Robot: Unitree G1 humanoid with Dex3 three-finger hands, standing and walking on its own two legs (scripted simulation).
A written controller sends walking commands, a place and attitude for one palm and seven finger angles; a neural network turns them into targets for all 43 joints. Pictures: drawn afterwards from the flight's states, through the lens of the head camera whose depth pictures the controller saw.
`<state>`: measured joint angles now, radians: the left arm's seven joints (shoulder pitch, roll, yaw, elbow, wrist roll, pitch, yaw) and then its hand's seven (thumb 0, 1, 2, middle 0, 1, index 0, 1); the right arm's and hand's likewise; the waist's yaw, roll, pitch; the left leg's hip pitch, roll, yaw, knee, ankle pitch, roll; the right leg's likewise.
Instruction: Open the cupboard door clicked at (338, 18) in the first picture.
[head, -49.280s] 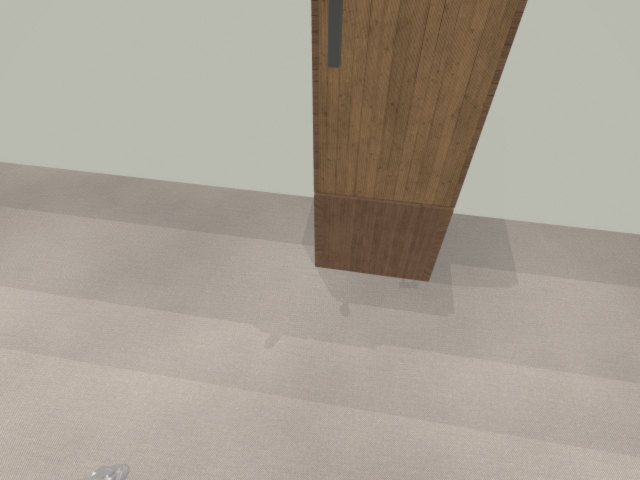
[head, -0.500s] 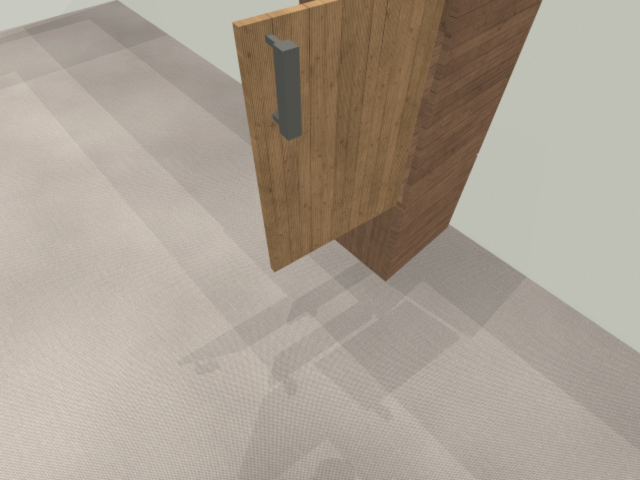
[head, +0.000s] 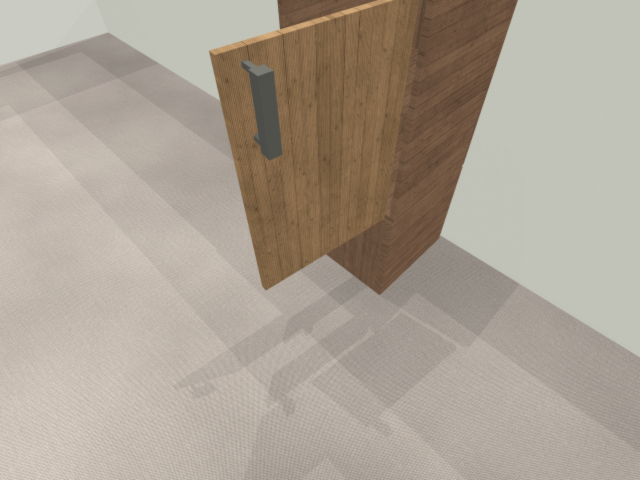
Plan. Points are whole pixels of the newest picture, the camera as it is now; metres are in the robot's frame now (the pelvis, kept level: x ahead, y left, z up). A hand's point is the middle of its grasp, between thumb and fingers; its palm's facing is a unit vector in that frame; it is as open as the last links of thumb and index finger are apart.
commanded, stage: let the arm hang, fingers relaxed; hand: left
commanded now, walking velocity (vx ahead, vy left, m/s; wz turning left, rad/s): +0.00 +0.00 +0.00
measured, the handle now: (259, 110) +0.61 +0.12 +0.15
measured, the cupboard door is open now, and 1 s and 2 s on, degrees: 82 82 82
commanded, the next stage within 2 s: look to check the result in 0.08 s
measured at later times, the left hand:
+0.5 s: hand out of the picture +0.10 +0.23 -0.15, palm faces -0.02 -0.94 -0.34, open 7.4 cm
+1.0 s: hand out of the picture +0.12 +0.22 -0.15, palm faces -0.03 -0.94 -0.33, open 7.4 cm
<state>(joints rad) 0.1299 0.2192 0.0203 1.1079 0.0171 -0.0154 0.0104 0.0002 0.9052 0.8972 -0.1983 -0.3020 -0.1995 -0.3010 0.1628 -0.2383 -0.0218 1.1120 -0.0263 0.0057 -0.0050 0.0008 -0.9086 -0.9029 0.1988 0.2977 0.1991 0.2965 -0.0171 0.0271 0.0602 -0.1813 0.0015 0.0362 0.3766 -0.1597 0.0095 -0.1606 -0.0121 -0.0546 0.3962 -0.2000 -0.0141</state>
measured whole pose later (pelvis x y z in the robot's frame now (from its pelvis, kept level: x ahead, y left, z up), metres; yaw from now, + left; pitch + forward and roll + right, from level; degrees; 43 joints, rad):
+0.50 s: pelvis +0.02 -0.01 +0.00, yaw +0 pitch -2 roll +0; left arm 0.10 0.30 0.02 1.14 0.01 -0.02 0.01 0.00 0.90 0.90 -0.20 -0.30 -0.20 -0.30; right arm 0.10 -0.32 -0.01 1.13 -0.02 0.01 0.00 0.00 -0.91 -0.90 0.20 0.30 0.20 0.30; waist -0.01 0.03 0.09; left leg -0.12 0.02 0.03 0.31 -0.16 -0.01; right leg -0.10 0.01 -0.06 0.32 -0.19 -0.03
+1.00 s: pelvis +0.04 -0.02 +0.00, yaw +0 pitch -1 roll +0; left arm 0.10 0.30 0.02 1.13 0.01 -0.02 0.01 0.00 0.90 0.90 -0.20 -0.30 -0.20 -0.30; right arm 0.10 -0.31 -0.01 1.13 -0.02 0.01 -0.01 0.00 -0.91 -0.90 0.20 0.30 0.20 0.30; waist -0.01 0.02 0.07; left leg -0.09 0.03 0.04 0.29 -0.17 -0.02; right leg -0.06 0.02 -0.05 0.29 -0.20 -0.03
